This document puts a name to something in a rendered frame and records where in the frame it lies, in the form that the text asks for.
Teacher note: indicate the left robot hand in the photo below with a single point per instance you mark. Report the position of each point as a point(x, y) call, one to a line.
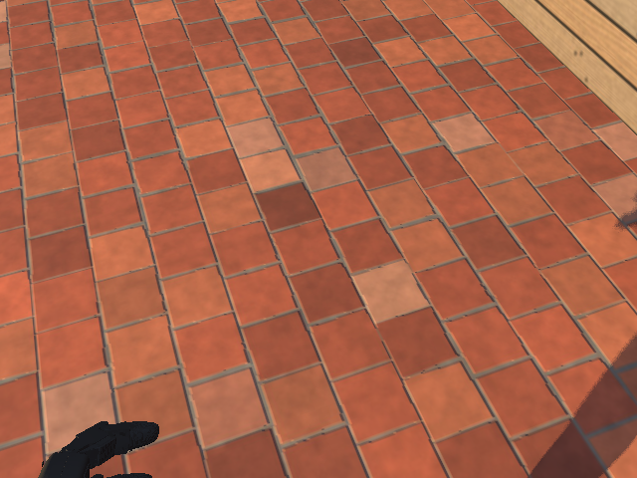
point(98, 444)

